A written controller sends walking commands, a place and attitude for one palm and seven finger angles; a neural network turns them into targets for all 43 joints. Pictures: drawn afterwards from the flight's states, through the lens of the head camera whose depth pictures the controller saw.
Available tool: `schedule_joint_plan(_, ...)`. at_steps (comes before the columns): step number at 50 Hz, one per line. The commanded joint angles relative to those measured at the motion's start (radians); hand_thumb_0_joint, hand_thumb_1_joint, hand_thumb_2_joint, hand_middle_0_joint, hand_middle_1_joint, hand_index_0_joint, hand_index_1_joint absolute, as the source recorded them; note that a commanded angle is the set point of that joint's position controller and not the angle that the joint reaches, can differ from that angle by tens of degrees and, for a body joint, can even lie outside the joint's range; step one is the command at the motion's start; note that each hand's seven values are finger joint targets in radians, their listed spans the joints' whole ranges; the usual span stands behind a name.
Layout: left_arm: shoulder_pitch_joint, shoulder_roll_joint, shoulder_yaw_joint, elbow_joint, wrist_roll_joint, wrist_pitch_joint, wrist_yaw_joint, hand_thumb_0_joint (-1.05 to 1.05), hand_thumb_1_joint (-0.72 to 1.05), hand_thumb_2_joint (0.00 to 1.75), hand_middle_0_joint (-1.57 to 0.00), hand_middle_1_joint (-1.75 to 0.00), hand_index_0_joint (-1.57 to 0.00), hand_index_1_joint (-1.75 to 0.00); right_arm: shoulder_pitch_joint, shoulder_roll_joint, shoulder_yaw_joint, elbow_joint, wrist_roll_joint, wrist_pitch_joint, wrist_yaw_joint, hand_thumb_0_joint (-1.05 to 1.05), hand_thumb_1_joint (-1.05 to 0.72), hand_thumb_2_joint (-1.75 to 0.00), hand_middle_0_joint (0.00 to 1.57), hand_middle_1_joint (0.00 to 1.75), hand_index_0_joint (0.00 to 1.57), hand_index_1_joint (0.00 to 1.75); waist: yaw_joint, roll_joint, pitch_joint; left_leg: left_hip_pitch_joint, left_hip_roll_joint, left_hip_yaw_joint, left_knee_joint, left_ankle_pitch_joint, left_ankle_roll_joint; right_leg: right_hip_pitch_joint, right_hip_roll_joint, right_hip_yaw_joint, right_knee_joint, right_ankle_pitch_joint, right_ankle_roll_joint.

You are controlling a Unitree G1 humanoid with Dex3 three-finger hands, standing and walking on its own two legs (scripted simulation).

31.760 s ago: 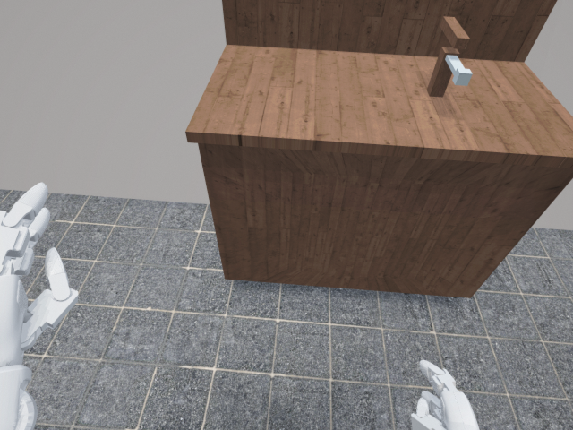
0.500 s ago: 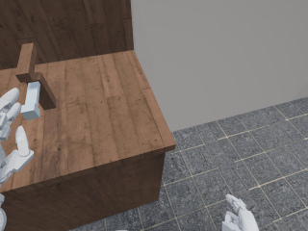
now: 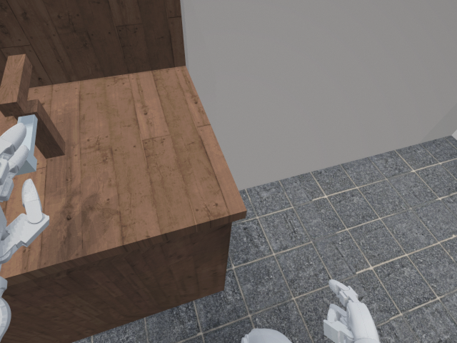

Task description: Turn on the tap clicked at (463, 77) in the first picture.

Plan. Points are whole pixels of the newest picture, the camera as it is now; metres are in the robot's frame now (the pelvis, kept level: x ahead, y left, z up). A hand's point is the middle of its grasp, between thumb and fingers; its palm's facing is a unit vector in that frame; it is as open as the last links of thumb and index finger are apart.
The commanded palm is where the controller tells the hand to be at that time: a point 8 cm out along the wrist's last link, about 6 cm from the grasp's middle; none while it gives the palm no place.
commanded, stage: come to a stop and stand still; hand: left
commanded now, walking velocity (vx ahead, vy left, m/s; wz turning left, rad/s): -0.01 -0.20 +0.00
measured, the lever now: (21, 161) +0.34 +0.35 +0.13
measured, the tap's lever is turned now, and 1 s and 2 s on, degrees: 0 0 0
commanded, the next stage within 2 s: look again from close up in 1.52 s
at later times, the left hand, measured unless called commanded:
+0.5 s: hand (93, 226) +0.22 +0.18 +0.17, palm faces +0.41 -0.81 -0.42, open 7.4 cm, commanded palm +0.16 +0.22 +0.18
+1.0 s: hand (119, 225) +0.23 +0.16 +0.15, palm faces +0.25 -0.89 -0.38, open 7.4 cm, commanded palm +0.17 +0.23 +0.18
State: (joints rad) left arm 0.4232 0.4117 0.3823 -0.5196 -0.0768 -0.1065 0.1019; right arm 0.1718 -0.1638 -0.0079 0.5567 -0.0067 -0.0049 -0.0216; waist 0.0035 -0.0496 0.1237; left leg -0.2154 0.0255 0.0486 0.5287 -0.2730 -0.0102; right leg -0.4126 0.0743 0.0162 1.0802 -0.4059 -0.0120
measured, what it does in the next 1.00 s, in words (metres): steps on the spot: right foot, then left foot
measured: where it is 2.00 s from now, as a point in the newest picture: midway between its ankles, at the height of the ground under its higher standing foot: outside the picture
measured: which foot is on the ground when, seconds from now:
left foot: down 0.00-0.18, up 0.20-0.32, down 0.34-1.00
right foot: up 0.00-0.14, down 0.16-1.00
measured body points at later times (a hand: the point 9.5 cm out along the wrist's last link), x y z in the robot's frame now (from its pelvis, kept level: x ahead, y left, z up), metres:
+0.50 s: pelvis +0.01 -0.06 +0.00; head +0.03 -0.06 +0.45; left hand +0.19 +0.22 +0.20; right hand +0.17 -0.30 -0.08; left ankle +0.01 +0.04 -0.73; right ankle +0.06 -0.18 -0.73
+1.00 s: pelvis +0.00 -0.05 +0.00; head +0.03 -0.04 +0.45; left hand +0.21 +0.21 +0.17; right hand +0.16 -0.27 -0.08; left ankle +0.01 +0.04 -0.73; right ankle +0.06 -0.18 -0.73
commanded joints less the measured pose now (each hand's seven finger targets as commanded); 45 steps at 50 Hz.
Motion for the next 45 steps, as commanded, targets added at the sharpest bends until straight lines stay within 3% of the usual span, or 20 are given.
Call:
schedule_joint_plan(1,0.021,0.148,0.106,-0.326,0.015,-0.073,0.007,0.0,0.9,0.9,-0.2,-0.3,-0.2,-0.3,-0.051,-0.154,-0.065,-0.173,0.011,-0.045,0.017,0.0,-0.9,-0.9,0.2,0.3,0.2,0.3,0.025,0.242,-0.182,0.03,0.283,-0.157,-0.13,0.471,0.154,-0.011,-0.115,0.007,-0.105,0.03,-0.003)
schedule_joint_plan(4,0.092,0.154,0.143,-0.295,0.012,-0.091,0.023,0.0,0.9,0.9,-0.2,-0.3,-0.2,-0.3,-0.024,-0.147,-0.055,-0.19,0.04,-0.059,0.025,0.0,-0.9,-0.9,0.2,0.3,0.2,0.3,0.007,0.319,-0.2,-0.125,0.215,-0.09,-0.092,0.213,0.103,0.227,-0.091,-0.103,-0.413,0.109,-0.001)
schedule_joint_plan(6,0.056,0.164,0.158,-0.239,0.022,-0.093,0.029,0.0,0.9,0.9,-0.2,-0.3,-0.2,-0.3,-0.019,-0.139,-0.044,-0.181,0.046,-0.069,0.023,0.0,-0.9,-0.9,0.2,0.3,0.2,0.3,0.003,0.223,-0.212,-0.246,0.152,-0.045,0.04,-0.069,0.067,0.4,-0.096,-0.122,-0.571,0.207,0.014)
schedule_joint_plan(8,0.016,0.181,0.165,-0.176,0.026,-0.094,0.036,0.0,0.9,0.9,-0.2,-0.3,-0.2,-0.3,-0.011,-0.127,-0.038,-0.157,0.04,-0.081,0.006,0.0,-0.9,-0.9,0.2,0.3,0.2,0.3,-0.021,-0.066,-0.182,-0.239,0.014,0.01,0.27,-0.243,0.025,0.287,-0.213,0.078,-0.751,0.127,-0.034)
schedule_joint_plan(11,-0.069,0.16,0.123,-0.152,0.028,-0.078,0.042,0.0,0.9,0.9,-0.2,-0.3,-0.2,-0.3,-0.032,-0.141,-0.047,-0.128,0.044,-0.108,-0.006,0.0,-0.9,-0.9,0.2,0.3,0.2,0.3,-0.015,-0.24,-0.138,-0.121,-0.006,-0.037,0.411,-0.171,0.02,0.046,-0.371,0.309,-0.925,-0.168,-0.115)
schedule_joint_plan(13,-0.054,0.128,0.089,-0.186,0.032,-0.069,0.052,0.0,0.9,0.9,-0.2,-0.3,-0.2,-0.3,-0.06,-0.132,-0.029,-0.115,0.044,-0.101,-0.016,0.0,-0.9,-0.9,0.2,0.3,0.2,0.3,-0.022,-0.168,-0.084,-0.072,0.037,-0.061,0.283,-0.124,0.038,-0.01,-0.387,0.241,-0.883,-0.135,-0.141)
schedule_joint_plan(16,-0.015,0.126,0.098,-0.23,0.032,-0.092,0.065,0.0,0.9,0.9,-0.2,-0.3,-0.2,-0.3,-0.063,-0.129,-0.024,-0.11,0.035,-0.115,-0.026,0.0,-0.9,-0.9,0.2,0.3,0.2,0.3,-0.021,0.014,-0.152,0.017,0.008,-0.047,-0.091,-0.059,0.042,0.132,-0.288,0.07,-0.698,0.039,-0.067)
schedule_joint_plan(20,0.017,0.149,0.111,-0.325,0.05,-0.124,0.077,0.0,0.9,0.9,-0.2,-0.3,-0.2,-0.3,-0.08,-0.132,-0.027,-0.137,0.025,-0.135,-0.023,0.0,-0.9,-0.9,0.2,0.3,0.2,0.3,0.002,0.382,-0.176,-0.017,0.179,-0.252,-0.205,0.25,0.102,0.176,-0.161,-0.063,-0.453,0.102,-0.001)
schedule_joint_plan(22,-0.009,0.165,0.121,-0.352,0.052,-0.135,0.079,0.0,0.9,0.9,-0.2,-0.3,-0.2,-0.3,-0.068,-0.13,-0.029,-0.139,0.032,-0.15,-0.021,0.0,-0.9,-0.9,0.2,0.3,0.2,0.3,0.006,0.321,-0.17,-0.041,0.16,-0.184,-0.126,0.328,0.083,0.25,-0.165,-0.072,-0.554,0.177,-0.007)
schedule_joint_plan(25,0.036,0.132,0.112,-0.246,0.035,-0.129,0.081,0.0,0.9,0.9,-0.2,-0.3,-0.2,-0.3,-0.019,-0.146,-0.048,-0.135,0.043,-0.147,-0.01,0.0,-0.9,-0.9,0.2,0.3,0.2,0.3,-0.009,0.064,-0.236,-0.109,0.064,-0.101,0.033,0.204,0.027,0.388,-0.255,0.031,-0.641,0.505,-0.062)
schedule_joint_plan(28,0.093,0.108,0.109,-0.134,0.014,-0.109,0.079,0.0,0.9,0.9,-0.2,-0.3,-0.2,-0.3,-0.004,-0.149,-0.051,-0.119,0.042,-0.116,-0.011,0.0,-0.9,-0.9,0.2,0.3,0.2,0.3,-0.019,-0.117,-0.196,-0.077,0.012,-0.088,0.103,-0.028,0.014,0.236,-0.385,0.176,-0.759,0.317,-0.129)
schedule_joint_plan(31,0.082,0.118,0.12,-0.128,0.014,-0.102,0.078,0.0,0.9,0.9,-0.2,-0.3,-0.2,-0.3,-0.033,-0.145,-0.036,-0.118,0.039,-0.1,-0.022,0.0,-0.9,-0.9,0.2,0.3,0.2,0.3,-0.015,-0.055,-0.182,-0.013,0.036,-0.101,-0.058,-0.001,0.033,0.182,-0.293,0.092,-0.734,0.136,-0.07)
schedule_joint_plan(35,-0.017,0.096,0.066,-0.204,0.034,-0.109,0.072,0.0,0.9,0.9,-0.2,-0.3,-0.2,-0.3,-0.074,-0.149,-0.026,-0.135,0.034,-0.104,-0.031,0.0,-0.9,-0.9,0.2,0.3,0.2,0.3,0.001,0.155,-0.179,-0.063,0.133,-0.205,-0.202,0.101,0.063,0.277,-0.161,-0.028,-0.614,0.241,-0.004)
schedule_joint_plan(36,-0.983,0.861,0.626,-0.307,0.18,-0.216,0.058,0.0,0.9,0.9,-0.2,-0.3,-0.2,-0.3,0.096,-0.171,-0.044,-0.078,-0.025,-0.189,-0.037,0.0,-0.9,-0.9,0.2,0.3,0.2,0.3,0.067,-0.065,-0.085,-0.223,0.104,-0.047,0.043,0.178,0.068,0.215,-0.191,0.067,-0.698,0.33,0.01)
schedule_joint_plan(37,-0.86,0.548,0.405,0.03,0.086,-0.182,0.029,0.0,0.9,0.9,-0.2,-0.3,-0.2,-0.3,0.043,-0.094,-0.018,0.006,0.027,-0.178,-0.028,0.0,-0.9,-0.9,0.2,0.3,0.2,0.3,0.003,-0.045,-0.148,-0.06,0.019,-0.023,0.043,0.101,0.021,0.185,-0.288,0.103,-0.72,0.426,-0.087)
schedule_joint_plan(38,-0.504,0.316,0.214,0.069,0.057,-0.173,0.011,0.0,0.9,0.9,-0.2,-0.3,-0.2,-0.3,0.036,-0.107,-0.022,-0.039,0.003,-0.189,-0.01,0.0,-0.9,-0.9,0.2,0.3,0.2,0.3,0.022,-0.092,-0.182,0.017,-0.017,-0.041,-0.017,0.048,0.001,0.177,-0.279,0.152,-0.686,0.542,-0.109)
schedule_joint_plan(40,-0.336,0.102,0.013,0.126,0.04,-0.174,-0.013,0.0,0.9,0.9,-0.2,-0.3,-0.2,-0.3,0.003,-0.146,-0.033,-0.079,0.026,-0.216,0.002,0.0,-0.9,-0.9,0.2,0.3,0.2,0.3,0.037,0.092,-0.238,0.072,-0.01,-0.003,-0.082,0.078,0.014,0.225,-0.243,0.116,-0.683,0.383,-0.054)
schedule_joint_plan(42,-0.211,-0.038,-0.115,-0.022,0.028,-0.176,-0.025,0.0,0.9,0.9,-0.2,-0.3,-0.2,-0.3,-0.012,-0.144,-0.032,-0.093,0.029,-0.222,0.033,0.0,-0.9,-0.9,0.2,0.3,0.2,0.3,0.034,0.273,-0.254,0.067,0.057,-0.064,-0.163,0.133,0.038,0.248,-0.17,0.046,-0.628,0.265,-0.024)
schedule_joint_plan(43,-0.176,-0.019,-0.118,-0.101,0.04,-0.179,-0.023,0.0,0.9,0.9,-0.2,-0.3,-0.2,-0.3,-0.018,-0.152,-0.03,-0.109,0.029,-0.219,0.046,0.0,-0.9,-0.9,0.2,0.3,0.2,0.3,0.039,0.327,-0.237,0.008,0.092,-0.088,-0.197,0.136,0.052,0.271,-0.142,0.009,-0.571,0.239,-0.013)
schedule_joint_plan(45,-0.1,0.056,-0.039,-0.155,0.054,-0.185,-0.007,0.0,0.9,0.9,-0.2,-0.3,-0.2,-0.3,-0.043,-0.157,-0.021,-0.135,0.029,-0.21,0.054,0.0,-0.9,-0.9,0.2,0.3,0.2,0.3,0.049,0.258,-0.198,-0.149,0.103,-0.094,-0.238,0.009,0.056,0.339,-0.119,-0.039,-0.538,0.184,-0.007)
